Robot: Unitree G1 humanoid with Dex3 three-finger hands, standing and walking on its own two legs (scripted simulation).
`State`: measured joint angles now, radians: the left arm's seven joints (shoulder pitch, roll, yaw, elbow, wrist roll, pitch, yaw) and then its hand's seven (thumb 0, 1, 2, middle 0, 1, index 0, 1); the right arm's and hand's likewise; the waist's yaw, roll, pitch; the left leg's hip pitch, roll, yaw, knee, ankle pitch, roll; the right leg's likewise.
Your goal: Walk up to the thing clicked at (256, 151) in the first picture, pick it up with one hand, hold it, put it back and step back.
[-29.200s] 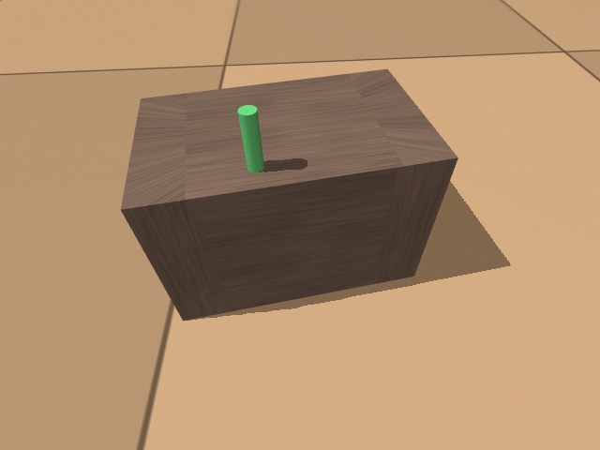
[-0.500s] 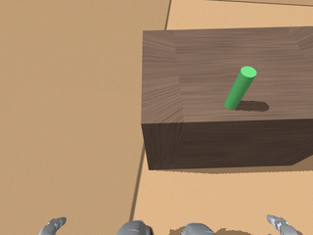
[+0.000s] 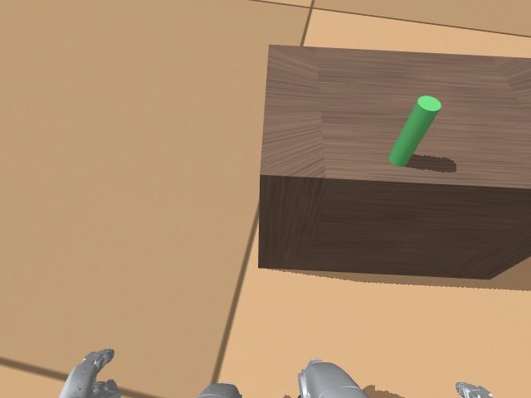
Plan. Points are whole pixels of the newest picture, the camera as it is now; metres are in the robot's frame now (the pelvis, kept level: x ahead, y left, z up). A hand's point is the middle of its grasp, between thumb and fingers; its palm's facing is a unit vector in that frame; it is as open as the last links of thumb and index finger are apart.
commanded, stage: step back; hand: right
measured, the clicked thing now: (412, 134) +0.66 -0.30 -0.07
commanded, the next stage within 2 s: none
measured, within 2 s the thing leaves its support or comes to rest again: neither
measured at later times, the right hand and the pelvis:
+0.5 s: hand out of the picture -0.06 -0.32 -0.15, palm faces +0.03 +0.93 -0.37, open 7.4 cm; pelvis -0.15 -0.05 +0.01, yaw -3 degrees
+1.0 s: hand out of the picture -0.19 -0.34 -0.13, palm faces -0.03 +0.90 -0.43, open 7.4 cm; pelvis -0.33 -0.07 +0.00, yaw -3 degrees
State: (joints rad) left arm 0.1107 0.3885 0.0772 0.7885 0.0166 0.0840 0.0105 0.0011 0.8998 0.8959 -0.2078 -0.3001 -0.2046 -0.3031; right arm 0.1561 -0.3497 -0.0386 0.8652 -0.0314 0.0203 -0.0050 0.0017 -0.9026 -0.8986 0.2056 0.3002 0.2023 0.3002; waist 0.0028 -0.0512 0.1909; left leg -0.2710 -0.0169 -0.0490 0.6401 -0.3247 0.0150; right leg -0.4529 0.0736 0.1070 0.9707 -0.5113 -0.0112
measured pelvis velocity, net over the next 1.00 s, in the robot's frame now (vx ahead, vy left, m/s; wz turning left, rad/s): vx -0.33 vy -0.07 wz -0.05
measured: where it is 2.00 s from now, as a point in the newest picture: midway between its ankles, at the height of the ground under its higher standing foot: outside the picture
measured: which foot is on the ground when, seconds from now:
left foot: down 0.00-0.32, up 0.34-0.66, down 0.68-1.00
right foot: up 0.00-0.26, down 0.28-0.70, up 0.72-1.00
